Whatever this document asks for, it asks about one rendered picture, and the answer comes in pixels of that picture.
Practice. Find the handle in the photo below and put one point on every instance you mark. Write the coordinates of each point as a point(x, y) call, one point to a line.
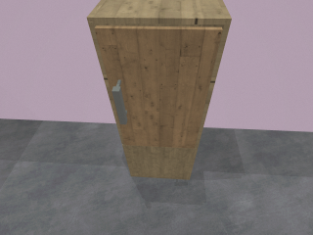
point(119, 103)

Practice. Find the cupboard door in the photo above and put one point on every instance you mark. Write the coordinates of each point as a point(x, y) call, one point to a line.
point(165, 73)

